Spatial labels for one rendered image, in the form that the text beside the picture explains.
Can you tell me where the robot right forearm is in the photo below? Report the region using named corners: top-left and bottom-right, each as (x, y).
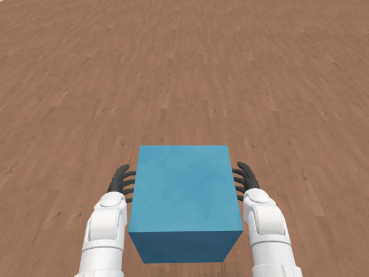
top-left (243, 188), bottom-right (303, 277)

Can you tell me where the robot left hand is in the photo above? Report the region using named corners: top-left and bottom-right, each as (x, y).
top-left (107, 164), bottom-right (136, 203)

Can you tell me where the carton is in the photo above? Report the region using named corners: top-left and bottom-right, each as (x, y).
top-left (128, 145), bottom-right (243, 264)

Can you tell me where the robot left forearm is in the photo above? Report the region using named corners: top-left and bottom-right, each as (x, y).
top-left (74, 192), bottom-right (127, 277)

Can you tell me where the robot right hand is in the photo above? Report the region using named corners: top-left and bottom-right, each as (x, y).
top-left (232, 162), bottom-right (260, 202)

